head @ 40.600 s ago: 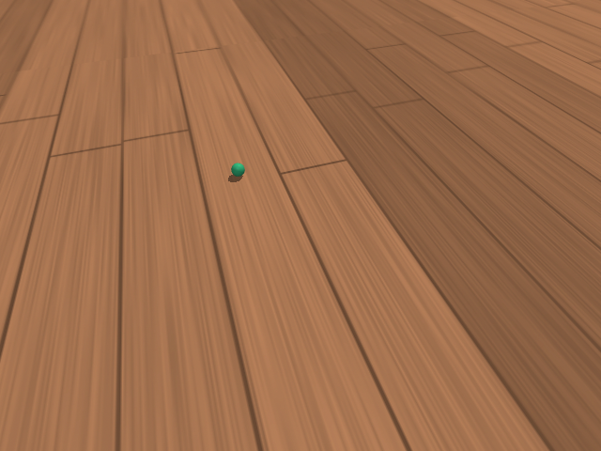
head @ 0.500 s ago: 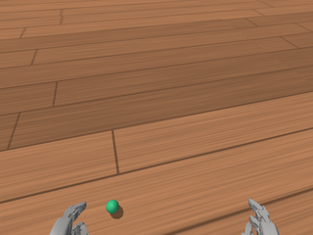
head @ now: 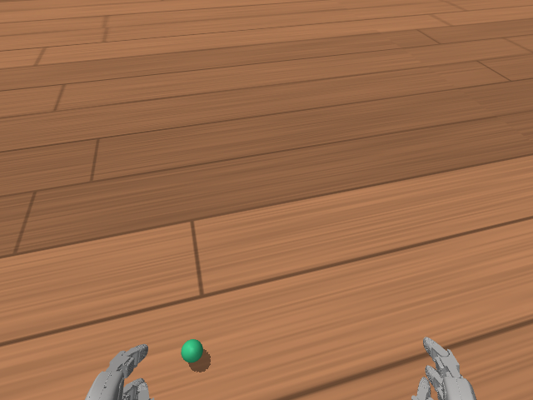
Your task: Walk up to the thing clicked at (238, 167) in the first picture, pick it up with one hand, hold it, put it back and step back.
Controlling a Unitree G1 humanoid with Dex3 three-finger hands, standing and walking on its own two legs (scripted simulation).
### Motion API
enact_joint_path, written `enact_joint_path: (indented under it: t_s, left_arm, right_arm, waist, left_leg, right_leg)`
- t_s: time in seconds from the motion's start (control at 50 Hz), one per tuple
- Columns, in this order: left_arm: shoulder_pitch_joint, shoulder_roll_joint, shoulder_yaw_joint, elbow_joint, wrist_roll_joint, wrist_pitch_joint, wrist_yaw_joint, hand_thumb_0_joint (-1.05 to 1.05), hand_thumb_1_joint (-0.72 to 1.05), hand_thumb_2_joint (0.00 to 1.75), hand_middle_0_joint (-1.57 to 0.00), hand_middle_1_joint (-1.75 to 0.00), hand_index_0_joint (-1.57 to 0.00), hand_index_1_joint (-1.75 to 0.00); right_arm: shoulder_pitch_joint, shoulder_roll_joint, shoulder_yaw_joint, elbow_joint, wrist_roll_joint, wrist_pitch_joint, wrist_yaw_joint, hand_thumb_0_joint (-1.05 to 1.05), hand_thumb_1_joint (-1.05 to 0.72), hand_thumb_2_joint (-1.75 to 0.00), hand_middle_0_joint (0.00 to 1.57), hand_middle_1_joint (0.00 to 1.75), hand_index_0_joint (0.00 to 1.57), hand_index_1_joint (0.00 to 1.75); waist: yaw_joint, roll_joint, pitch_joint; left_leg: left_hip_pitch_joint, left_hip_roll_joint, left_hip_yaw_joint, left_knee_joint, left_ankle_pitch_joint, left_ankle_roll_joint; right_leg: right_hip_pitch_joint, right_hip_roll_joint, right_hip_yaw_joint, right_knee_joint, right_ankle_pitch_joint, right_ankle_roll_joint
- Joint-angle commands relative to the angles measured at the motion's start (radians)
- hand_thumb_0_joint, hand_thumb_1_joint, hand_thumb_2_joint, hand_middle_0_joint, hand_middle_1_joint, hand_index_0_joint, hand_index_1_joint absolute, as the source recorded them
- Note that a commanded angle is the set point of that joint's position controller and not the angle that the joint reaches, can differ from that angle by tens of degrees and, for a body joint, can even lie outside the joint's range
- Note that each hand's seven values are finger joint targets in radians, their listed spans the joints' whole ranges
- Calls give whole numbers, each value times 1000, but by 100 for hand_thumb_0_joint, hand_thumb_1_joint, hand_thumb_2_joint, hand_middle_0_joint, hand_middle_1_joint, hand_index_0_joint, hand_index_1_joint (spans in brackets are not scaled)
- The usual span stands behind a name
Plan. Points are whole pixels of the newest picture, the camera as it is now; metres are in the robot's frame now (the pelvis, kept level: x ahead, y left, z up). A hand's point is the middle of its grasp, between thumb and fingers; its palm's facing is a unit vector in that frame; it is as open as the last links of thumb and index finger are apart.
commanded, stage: stand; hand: left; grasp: from above
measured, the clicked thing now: (192, 350) +0.45 +0.27 -0.68
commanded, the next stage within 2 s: none
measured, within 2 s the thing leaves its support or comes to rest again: neither
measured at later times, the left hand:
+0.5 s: hand out of the picture +0.07 +0.25 -0.11, palm faces +0.07 -0.94 -0.34, open 7.4 cm
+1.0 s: hand out of the picture +0.02 +0.25 -0.10, palm faces +0.07 -0.94 -0.34, open 7.4 cm
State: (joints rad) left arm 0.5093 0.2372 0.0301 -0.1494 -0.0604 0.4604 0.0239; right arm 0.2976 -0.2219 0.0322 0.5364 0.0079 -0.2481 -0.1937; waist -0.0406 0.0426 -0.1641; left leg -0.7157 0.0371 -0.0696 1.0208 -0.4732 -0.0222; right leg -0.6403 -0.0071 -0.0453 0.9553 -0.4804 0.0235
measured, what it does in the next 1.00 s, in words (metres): rises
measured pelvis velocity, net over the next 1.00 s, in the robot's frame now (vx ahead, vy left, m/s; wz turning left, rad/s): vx -0.02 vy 0.00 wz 0.04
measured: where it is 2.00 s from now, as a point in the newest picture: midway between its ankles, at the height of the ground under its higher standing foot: outside the picture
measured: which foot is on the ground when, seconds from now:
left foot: down 0.00-1.00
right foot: down 0.00-1.00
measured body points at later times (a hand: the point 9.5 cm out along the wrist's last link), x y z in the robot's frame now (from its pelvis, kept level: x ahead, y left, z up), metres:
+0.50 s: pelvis +0.00 +0.01 +0.04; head +0.00 +0.02 +0.49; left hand +0.06 +0.30 -0.09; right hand +0.10 -0.27 -0.08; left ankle +0.02 +0.13 -0.68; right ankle +0.00 -0.14 -0.68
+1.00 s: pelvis -0.02 +0.00 +0.06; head -0.02 +0.00 +0.51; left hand +0.01 +0.29 -0.07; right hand +0.06 -0.29 -0.08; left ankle +0.02 +0.13 -0.68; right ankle +0.00 -0.14 -0.68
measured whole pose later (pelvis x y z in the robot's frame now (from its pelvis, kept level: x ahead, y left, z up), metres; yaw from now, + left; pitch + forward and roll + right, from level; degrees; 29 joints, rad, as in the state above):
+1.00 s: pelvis -0.02 +0.00 +0.06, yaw +2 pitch -5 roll -1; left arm 0.19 0.31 0.04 1.11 0.03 0.00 0.03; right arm 0.15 -0.30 -0.04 1.11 -0.02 0.01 -0.01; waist 0.01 0.02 0.07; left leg -0.18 0.00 -0.07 0.45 -0.19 -0.02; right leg -0.11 -0.04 -0.06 0.41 -0.22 0.03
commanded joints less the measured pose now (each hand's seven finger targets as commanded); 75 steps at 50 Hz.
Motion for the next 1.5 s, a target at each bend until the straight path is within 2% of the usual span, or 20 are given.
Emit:
enact_joint_path:
  t_s: [0.0, 0.02, 0.04, 0.06, 0.08, 0.1, 0.12, 0.18, 0.26, 0.36, 0.48, 0.5, 0.54, 0.58, 0.68, 1.0, 1.16, 1.22, 1.36, 1.48]
  left_arm:
    - [-32, 108, 66, -195, 6, -56, 10, 0, 90, 90, -20, -30, -20, -30]
    - [-17, 112, 70, -203, 7, -56, 11, 0, 90, 90, -20, -30, -20, -30]
    - [-326, 188, 61, 148, 129, -271, 45, 0, 90, 90, -20, -30, -20, -30]
    - [-240, 200, 79, 341, 135, -336, 36, 0, 90, 90, -20, -30, -20, -30]
    - [-236, 211, 78, 382, 138, -368, 29, 0, 90, 90, -20, -30, -20, -30]
    - [-247, 201, 66, 409, 136, -386, 21, 0, 90, 90, -20, -30, -20, -30]
    - [-244, 205, 59, 454, 132, -406, 18, 0, 90, 90, -20, -30, -20, -30]
    - [-281, 207, 69, 572, 117, -419, 15, 0, 90, 90, -20, -30, -20, -30]
    - [-316, 198, 68, 714, 110, -445, 22, 0, 90, 90, -20, -30, -20, -30]
    - [-330, 206, 68, 853, 104, -468, 25, 0, 90, 90, -20, -30, -20, -30]
    - [-314, 208, 57, 993, 99, -467, 25, 0, 90, 90, -20, -30, -20, -30]
    - [-306, 206, 53, 1013, 98, -465, 24, 0, 90, 90, -20, -30, -20, -30]
    - [-311, 215, 53, 1046, 98, -468, 21, 0, 90, 90, -20, -30, -20, -30]
    - [-316, 223, 51, 1074, 98, -471, 21, 0, 90, 90, -20, -30, -20, -30]
    - [-330, 244, 46, 1132, 98, -474, 21, 0, 90, 90, -20, -30, -20, -30]
    - [-375, 272, 42, 1207, 92, -481, 16, 0, 90, 90, -20, -30, -20, -30]
    - [-388, 277, 42, 1222, 85, -474, 6, 0, 90, 90, -20, -30, -20, -30]
    - [-387, 278, 41, 1226, 85, -477, 5, 0, 90, 90, -20, -30, -20, -30]
    - [-404, 277, 38, 1233, 82, -479, 2, 0, 90, 90, -20, -30, -20, -30]
    - [-412, 275, 39, 1234, 77, -481, 2, 0, 90, 90, -20, -30, -20, -30]
  right_arm:
    - [-75, -119, -52, -166, 0, -56, -11, 0, -90, -90, 20, 30, 20, 30]
    - [-68, -120, -53, -172, -1, -55, -11, 0, -90, -90, 20, 30, 20, 30]
    - [-118, -231, -90, 81, -112, 62, 48, 0, -90, -90, 20, 30, 20, 30]
    - [-118, -242, -107, 103, -119, 104, 84, 0, -90, -90, 20, 30, 20, 30]
    - [-124, -242, -105, 95, -122, 124, 104, 0, -90, -90, 20, 30, 20, 30]
    - [-133, -235, -105, 90, -125, 139, 117, 0, -90, -90, 20, 30, 20, 30]
    - [-140, -219, -100, 106, -102, 144, 134, 0, -90, -90, 20, 30, 20, 30]
    - [-136, -223, -106, 161, -59, 153, 170, 0, -90, -90, 20, 30, 20, 30]
    - [-155, -228, -118, 221, -57, 175, 179, 0, -90, -90, 20, 30, 20, 30]
    - [-147, -237, -122, 289, -56, 196, 172, 0, -90, -90, 20, 30, 20, 30]
    - [-156, -250, -116, 362, -51, 215, 163, 0, -90, -90, 20, 30, 20, 30]
    - [-169, -256, -115, 374, -48, 218, 164, 0, -90, -90, 20, 30, 20, 30]
    - [-177, -258, -114, 392, -45, 221, 165, 0, -90, -90, 20, 30, 20, 30]
    - [-184, -259, -113, 409, -40, 224, 164, 0, -90, -90, 20, 30, 20, 30]
    - [-181, -255, -112, 450, -34, 233, 166, 0, -90, -90, 20, 30, 20, 30]
    - [-190, -262, -98, 507, -29, 239, 173, 0, -90, -90, 20, 30, 20, 30]
    - [-187, -281, -90, 525, -31, 236, 173, 0, -90, -90, 20, 30, 20, 30]
    - [-201, -286, -89, 523, -27, 232, 172, 0, -90, -90, 20, 30, 20, 30]
    - [-198, -295, -84, 532, -27, 228, 172, 0, -90, -90, 20, 30, 20, 30]
    - [-197, -296, -79, 540, -28, 225, 170, 0, -90, -90, 20, 30, 20, 30]
  waist:
    - [4, 2, -42]
    - [0, 10, -83]
    - [72, -68, 159]
    - [66, -109, 74]
    - [54, -135, 63]
    - [49, -98, 95]
    - [63, -51, 63]
    - [73, -52, 41]
    - [73, -23, 41]
    - [61, -33, 81]
    - [58, 1, 147]
    - [64, 22, 175]
    - [60, 8, 186]
    - [58, 4, 176]
    - [49, -22, 225]
    - [48, -47, 214]
    - [54, 9, 222]
    - [59, -14, 191]
    - [50, -22, 184]
    - [52, -24, 153]
  left_leg:
    - [91, -32, 29, -174, 130, 35]
    - [117, -32, 30, -168, 167, 35]
    - [103, -13, -16, -239, 354, 75]
    - [159, -16, 19, -243, 324, 89]
    - [192, -18, 14, -246, 294, 92]
    - [208, -22, 1, -259, 307, 88]
    - [251, -18, -15, -281, 322, 88]
    - [326, -15, -7, -319, 340, 83]
    - [376, 8, -44, -373, 348, 88]
    - [432, 20, -54, -427, 407, 85]
    - [450, 45, -99, -556, 320, 79]
    - [441, 48, -110, -586, 256, 77]
    - [444, 45, -108, -616, 212, 71]
    - [482, 45, -99, -619, 243, 67]
    - [484, 38, -88, -655, 187, 53]
    - [525, 44, -77, -672, 281, 46]
    - [466, 59, -98, -724, 214, 47]
    - [500, 60, -93, -708, 300, 47]
    - [535, 60, -80, -700, 342, 47]
    - [560, 68, -70, -685, 478, 49]
  right_leg:
    - [12, 29, -23, -174, 122, -22]
    - [24, 30, -19, -167, 159, -21]
    - [240, -60, 38, -205, 153, -46]
    - [260, -80, 118, -239, 123, -83]
    - [237, -99, 167, -257, 99, -102]
    - [196, -72, 147, -266, 137, -97]
    - [257, -74, 122, -248, 204, -88]
    - [277, -82, 109, -262, 253, -66]
    - [317, -79, 80, -297, 258, -41]
    - [358, -83, 70, -351, 312, -43]
    - [410, -75, 56, -437, 258, -39]
    - [407, -72, 51, -462, 231, -38]
    - [438, -79, 57, -497, 231, -37]
    - [452, -91, 63, -527, 257, -37]
    - [454, -97, 72, -594, 193, -33]
    - [502, -124, 87, -674, 197, -28]
    - [544, -114, 73, -649, 214, -31]
    - [556, -121, 72, -655, 262, -30]
    - [543, -121, 70, -663, 284, -28]
    - [578, -127, 64, -651, 381, -24]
